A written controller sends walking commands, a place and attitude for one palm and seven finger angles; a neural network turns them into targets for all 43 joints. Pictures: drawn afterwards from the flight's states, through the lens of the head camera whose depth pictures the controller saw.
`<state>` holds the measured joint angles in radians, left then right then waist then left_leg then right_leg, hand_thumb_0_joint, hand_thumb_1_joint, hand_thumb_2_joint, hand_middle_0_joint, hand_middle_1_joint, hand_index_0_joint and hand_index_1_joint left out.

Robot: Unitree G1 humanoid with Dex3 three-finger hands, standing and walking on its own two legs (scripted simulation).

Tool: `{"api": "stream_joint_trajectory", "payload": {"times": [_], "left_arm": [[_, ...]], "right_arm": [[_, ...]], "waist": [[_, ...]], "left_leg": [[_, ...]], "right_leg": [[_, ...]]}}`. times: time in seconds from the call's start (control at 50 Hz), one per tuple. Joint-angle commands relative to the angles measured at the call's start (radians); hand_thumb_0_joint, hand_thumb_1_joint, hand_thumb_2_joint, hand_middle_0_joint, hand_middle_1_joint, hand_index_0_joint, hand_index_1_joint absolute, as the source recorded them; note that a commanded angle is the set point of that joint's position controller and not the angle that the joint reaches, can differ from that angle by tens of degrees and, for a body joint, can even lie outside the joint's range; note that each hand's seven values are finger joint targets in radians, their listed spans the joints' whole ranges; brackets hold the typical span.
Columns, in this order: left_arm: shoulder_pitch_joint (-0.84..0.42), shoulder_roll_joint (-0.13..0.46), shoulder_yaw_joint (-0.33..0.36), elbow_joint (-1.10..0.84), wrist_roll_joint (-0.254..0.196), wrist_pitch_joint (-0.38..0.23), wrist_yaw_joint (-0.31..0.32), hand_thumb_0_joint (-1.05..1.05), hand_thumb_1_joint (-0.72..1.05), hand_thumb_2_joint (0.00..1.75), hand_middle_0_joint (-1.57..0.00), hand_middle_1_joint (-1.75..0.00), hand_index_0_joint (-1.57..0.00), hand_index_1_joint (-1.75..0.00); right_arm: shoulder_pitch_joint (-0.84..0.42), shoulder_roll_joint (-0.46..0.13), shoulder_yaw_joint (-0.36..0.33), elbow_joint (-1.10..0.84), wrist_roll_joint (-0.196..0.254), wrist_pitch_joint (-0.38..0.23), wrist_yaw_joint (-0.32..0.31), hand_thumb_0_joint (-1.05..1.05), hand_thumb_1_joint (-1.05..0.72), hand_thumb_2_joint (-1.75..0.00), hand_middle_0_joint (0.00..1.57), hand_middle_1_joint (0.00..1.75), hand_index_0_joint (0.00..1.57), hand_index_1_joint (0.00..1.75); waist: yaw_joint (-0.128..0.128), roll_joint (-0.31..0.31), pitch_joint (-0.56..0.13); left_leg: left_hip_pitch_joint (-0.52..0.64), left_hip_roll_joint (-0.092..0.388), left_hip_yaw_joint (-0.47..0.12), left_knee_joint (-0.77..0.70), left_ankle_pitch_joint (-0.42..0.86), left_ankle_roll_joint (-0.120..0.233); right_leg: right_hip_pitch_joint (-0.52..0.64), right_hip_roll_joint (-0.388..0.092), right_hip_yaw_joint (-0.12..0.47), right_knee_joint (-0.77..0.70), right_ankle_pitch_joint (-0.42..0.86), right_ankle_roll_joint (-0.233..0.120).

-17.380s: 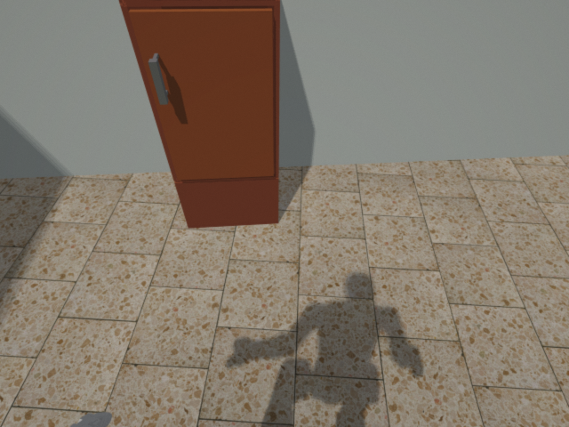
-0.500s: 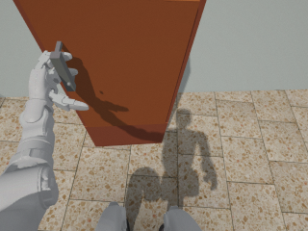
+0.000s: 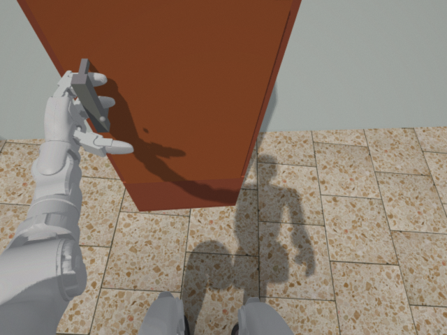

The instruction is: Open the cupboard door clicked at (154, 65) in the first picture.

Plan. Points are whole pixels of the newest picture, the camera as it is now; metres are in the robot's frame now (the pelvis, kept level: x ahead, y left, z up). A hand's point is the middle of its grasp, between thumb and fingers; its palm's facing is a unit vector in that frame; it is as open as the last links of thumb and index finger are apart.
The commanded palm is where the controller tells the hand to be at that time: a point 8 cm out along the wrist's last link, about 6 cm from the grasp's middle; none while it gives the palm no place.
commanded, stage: close the thumb around the handle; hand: left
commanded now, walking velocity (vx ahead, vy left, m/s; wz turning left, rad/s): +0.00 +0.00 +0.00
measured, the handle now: (94, 97) +0.53 +0.22 +0.06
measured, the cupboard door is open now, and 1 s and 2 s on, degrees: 0 7 45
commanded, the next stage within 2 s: pull the door open along its arc in 0.56 s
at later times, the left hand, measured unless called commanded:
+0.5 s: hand (101, 120) +0.47 +0.19 +0.07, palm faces +0.02 -1.00 -0.02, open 5.8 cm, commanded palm +0.45 +0.24 +0.06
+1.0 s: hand (104, 140) +0.43 +0.18 +0.07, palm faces +0.02 -1.00 -0.01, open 6.1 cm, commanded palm +0.37 +0.23 +0.06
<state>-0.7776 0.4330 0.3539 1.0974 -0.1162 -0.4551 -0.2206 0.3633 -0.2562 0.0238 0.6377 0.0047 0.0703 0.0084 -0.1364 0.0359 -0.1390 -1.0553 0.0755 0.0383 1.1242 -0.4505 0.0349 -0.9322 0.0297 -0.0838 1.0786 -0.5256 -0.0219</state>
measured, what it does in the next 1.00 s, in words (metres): stands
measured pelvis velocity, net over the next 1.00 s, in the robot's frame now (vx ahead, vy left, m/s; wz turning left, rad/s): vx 0.01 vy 0.00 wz -0.01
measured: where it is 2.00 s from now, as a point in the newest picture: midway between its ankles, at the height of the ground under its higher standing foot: outside the picture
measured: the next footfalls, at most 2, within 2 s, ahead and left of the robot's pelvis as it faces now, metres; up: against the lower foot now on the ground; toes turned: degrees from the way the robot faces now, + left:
none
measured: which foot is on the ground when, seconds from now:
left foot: down 0.00-1.00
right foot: down 0.00-1.00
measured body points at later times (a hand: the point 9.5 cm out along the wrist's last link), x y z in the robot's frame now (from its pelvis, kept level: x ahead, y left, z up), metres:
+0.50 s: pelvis +0.00 +0.00 +0.00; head +0.11 +0.02 +0.44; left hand +0.47 +0.25 +0.07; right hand +0.04 -0.26 -0.11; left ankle +0.04 +0.10 -0.65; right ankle -0.01 -0.11 -0.65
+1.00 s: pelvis +0.01 +0.00 +0.01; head +0.10 +0.01 +0.45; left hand +0.42 +0.24 +0.07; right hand +0.05 -0.26 -0.11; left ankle +0.04 +0.10 -0.65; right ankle -0.01 -0.11 -0.65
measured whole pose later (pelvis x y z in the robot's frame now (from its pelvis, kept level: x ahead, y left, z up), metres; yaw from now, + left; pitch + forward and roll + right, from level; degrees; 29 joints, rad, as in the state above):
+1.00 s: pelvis +0.01 +0.00 +0.01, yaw -1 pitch +19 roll -3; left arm -0.48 0.33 0.29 0.79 -0.19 -0.43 -0.19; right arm 0.37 -0.25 0.01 0.59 0.02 0.09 0.03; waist -0.10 0.04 -0.15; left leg -0.95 0.07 0.06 1.06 -0.45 0.04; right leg -0.85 0.03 -0.05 1.02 -0.52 -0.02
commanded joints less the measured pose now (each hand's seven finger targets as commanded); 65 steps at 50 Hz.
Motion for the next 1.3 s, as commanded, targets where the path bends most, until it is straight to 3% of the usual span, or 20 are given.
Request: {"api": "stream_joint_trajectory", "payload": {"times": [0.0,0.08,0.12,0.22,0.24,0.28,0.34,0.5,0.6,0.64,0.66,0.82,0.94,1.02,1.04,1.06,1.1,1.14,1.24,1.28], "left_arm": [[-0.425,0.220,0.025,-0.219,-0.016,-0.080,0.013,0.00,-0.05,0.49,-0.33,-1.25,-0.33,-1.25],[-0.425,0.233,0.027,-0.189,-0.012,-0.072,0.010,0.00,0.17,0.59,-0.35,-1.27,-0.35,-1.27],[-0.418,0.253,0.049,-0.215,-0.013,-0.083,0.009,0.00,0.28,0.64,-0.36,-1.28,-0.36,-1.28],[-0.370,0.219,0.028,-0.224,-0.023,-0.084,-0.004,0.00,0.56,0.76,-0.38,-1.31,-0.38,-1.31],[-0.372,0.183,-0.002,-0.225,-0.027,-0.079,-0.008,0.00,0.62,0.78,-0.38,-1.32,-0.38,-1.32],[-0.361,0.197,0.015,-0.223,-0.033,-0.070,-0.005,0.00,0.73,0.83,-0.39,-1.33,-0.39,-1.33],[-0.380,0.189,0.005,-0.205,-0.028,-0.068,-0.001,0.00,0.90,0.90,-0.40,-1.35,-0.40,-1.35],[-0.396,0.235,0.041,-0.216,-0.026,-0.082,0.000,0.00,0.90,0.90,-0.40,-1.35,-0.40,-1.35],[-0.401,0.275,0.064,-0.200,-0.018,-0.072,0.003,0.00,0.90,0.90,-0.40,-1.35,-0.40,-1.35],[-0.415,0.238,0.029,-0.196,-0.014,-0.068,0.000,0.00,0.90,0.90,-0.40,-1.35,-0.40,-1.35],[-0.420,0.174,-0.016,-0.222,-0.020,-0.071,0.000,0.00,0.90,0.90,-0.40,-1.35,-0.40,-1.35],[-0.166,0.151,-0.004,-0.338,-0.040,-0.074,0.008,0.00,0.90,0.90,-0.40,-1.35,-0.40,-1.35],[0.162,0.056,-0.053,-0.546,-0.082,-0.056,0.007,0.00,0.90,0.90,-0.40,-1.35,-0.40,-1.35],[0.344,-0.034,-0.115,-0.711,-0.110,-0.045,0.025,0.00,0.90,0.90,-0.40,-1.35,-0.40,-1.35],[0.368,-0.091,-0.032,-0.762,-0.168,-0.034,0.142,0.00,0.90,0.90,-0.40,-1.35,-0.40,-1.35],[0.399,-0.169,-0.092,-0.814,-0.154,-0.025,0.231,0.00,0.90,0.90,-0.40,-1.35,-0.40,-1.35],[0.530,-0.224,-0.140,-0.875,-0.094,-0.021,0.362,0.00,0.90,0.90,-0.40,-1.35,-0.40,-1.35],[0.584,-0.292,-0.199,-0.968,-0.040,-0.023,0.470,0.00,0.90,0.90,-0.40,-1.35,-0.40,-1.35],[0.724,-0.429,-0.361,-1.103,0.130,0.025,0.706,0.00,0.90,0.90,-0.40,-1.35,-0.40,-1.35],[0.796,-0.465,-0.426,-1.139,0.191,0.056,0.745,0.00,0.90,0.90,-0.40,-1.35,-0.40,-1.35]], "right_arm": [[0.132,-0.179,-0.067,-0.056,-0.006,-0.014,-0.015,0.00,-0.90,-0.90,0.20,0.30,0.20,0.30],[0.128,-0.179,-0.064,-0.056,-0.002,-0.011,-0.018,0.00,-0.90,-0.90,0.20,0.30,0.20,0.30],[0.127,-0.180,-0.065,-0.059,-0.005,-0.013,-0.018,0.00,-0.90,-0.90,0.20,0.30,0.20,0.30],[0.126,-0.177,-0.068,-0.059,-0.002,-0.009,-0.015,0.00,-0.90,-0.90,0.20,0.30,0.20,0.30],[0.118,-0.173,-0.068,-0.061,0.000,-0.008,-0.013,0.00,-0.90,-0.90,0.20,0.30,0.20,0.30],[0.120,-0.178,-0.070,-0.061,0.001,-0.006,-0.015,0.00,-0.90,-0.90,0.20,0.30,0.20,0.30],[0.117,-0.176,-0.066,-0.057,0.001,-0.006,-0.016,0.00,-0.90,-0.90,0.20,0.30,0.20,0.30],[0.116,-0.179,-0.064,-0.065,-0.004,-0.013,-0.021,0.00,-0.90,-0.90,0.20,0.30,0.20,0.30],[0.118,-0.181,-0.060,-0.070,-0.002,-0.012,-0.023,0.00,-0.90,-0.90,0.20,0.30,0.20,0.30],[0.114,-0.177,-0.060,-0.068,0.000,-0.012,-0.024,0.00,-0.90,-0.90,0.20,0.30,0.20,0.30],[0.108,-0.169,-0.062,-0.071,0.001,-0.015,-0.020,0.00,-0.90,-0.90,0.20,0.30,0.20,0.30],[0.088,-0.169,-0.073,-0.108,0.007,-0.006,-0.004,0.00,-0.90,-0.90,0.20,0.30,0.20,0.30],[0.040,-0.153,-0.078,-0.165,0.020,-0.009,0.008,0.00,-0.90,-0.90,0.20,0.30,0.20,0.30],[-0.001,-0.140,-0.081,-0.193,0.025,-0.027,0.015,0.00,-0.90,-0.90,0.20,0.30,0.20,0.30],[-0.033,-0.110,-0.077,-0.195,0.019,-0.037,0.014,0.00,-0.90,-0.90,0.20,0.30,0.20,0.30],[-0.053,-0.101,-0.075,-0.201,0.009,-0.053,0.020,0.00,-0.90,-0.90,0.20,0.30,0.20,0.30],[-0.058,-0.099,-0.077,-0.202,-0.010,-0.069,0.035,0.00,-0.90,-0.90,0.20,0.30,0.20,0.30],[-0.088,-0.088,-0.077,-0.207,-0.025,-0.073,0.050,0.00,-0.90,-0.90,0.20,0.30,0.20,0.30],[-0.148,-0.061,-0.073,-0.237,-0.054,-0.063,0.066,0.00,-0.90,-0.90,0.20,0.30,0.20,0.30],[-0.160,-0.052,-0.067,-0.250,-0.061,-0.057,0.061,0.00,-0.90,-0.90,0.20,0.30,0.20,0.30]], "waist": [[-0.011,0.085,-0.439],[-0.016,0.073,-0.412],[0.000,0.098,-0.469],[0.004,0.094,-0.469],[-0.006,0.107,-0.451],[-0.005,0.058,-0.442],[-0.010,0.071,-0.405],[0.000,0.104,-0.455],[0.000,0.062,-0.425],[-0.011,0.081,-0.422],[-0.012,0.105,-0.429],[0.046,0.066,-0.472],[0.094,0.037,-0.434],[0.099,0.010,-0.379],[0.170,0.002,-0.359],[0.151,0.025,-0.340],[0.151,-0.053,-0.323],[0.153,-0.027,-0.331],[0.155,-0.043,-0.314],[0.146,-0.058,-0.302]], "left_leg": [[0.500,-0.037,-0.105,-0.104,0.344,-0.003],[0.466,-0.039,-0.098,-0.108,0.314,-0.002],[0.496,-0.039,-0.099,-0.101,0.346,-0.004],[0.528,-0.036,-0.103,-0.105,0.397,-0.007],[0.532,-0.036,-0.099,-0.107,0.384,-0.007],[0.507,-0.038,-0.097,-0.111,0.361,-0.003],[0.493,-0.038,-0.101,-0.113,0.341,-0.005],[0.498,-0.041,-0.098,-0.101,0.352,-0.003],[0.435,-0.043,-0.091,-0.099,0.308,0.002],[0.462,-0.039,-0.097,-0.104,0.311,-0.002],[0.488,-0.040,-0.096,-0.106,0.310,-0.004],[0.517,-0.045,-0.081,-0.137,0.367,-0.007],[0.528,-0.052,-0.056,-0.178,0.407,-0.007],[0.531,-0.052,-0.046,-0.194,0.425,-0.004],[0.500,-0.053,-0.038,-0.210,0.410,-0.015],[0.509,-0.052,-0.036,-0.211,0.404,-0.020],[0.492,-0.049,-0.047,-0.205,0.418,-0.020],[0.502,-0.049,-0.046,-0.202,0.427,-0.026],[0.492,-0.056,-0.048,-0.194,0.398,-0.023],[0.489,-0.060,-0.049,-0.198,0.370,-0.024]], "right_leg": [[0.041,0.039,0.047,-0.135,0.329,-0.001],[0.051,0.036,0.052,-0.144,0.318,0.003],[0.060,0.036,0.055,-0.133,0.339,0.000],[0.060,0.039,0.046,-0.131,0.372,-0.002],[0.045,0.039,0.045,-0.139,0.362,0.000],[0.068,0.039,0.047,-0.148,0.358,0.003],[0.043,0.038,0.044,-0.146,0.334,0.001],[0.056,0.036,0.053,-0.131,0.343,-0.001],[0.085,0.036,0.061,-0.136,0.329,0.003],[0.052,0.034,0.054,-0.137,0.318,0.004],[0.037,0.035,0.053,-0.142,0.310,0.003],[0.131,0.038,0.045,-0.149,0.377,-0.002],[0.224,0.036,0.041,-0.171,0.450,-0.002],[0.249,0.032,0.038,-0.179,0.490,0.004],[0.264,0.031,0.026,-0.185,0.456,0.005],[0.250,0.030,0.018,-0.179,0.438,0.008],[0.261,0.030,0.010,-0.166,0.439,0.008],[0.266,0.020,0.010,-0.154,0.445,0.005],[0.279,0.008,0.015,-0.145,0.438,0.000],[0.290,0.005,0.016,-0.155,0.427,-0.005]]}}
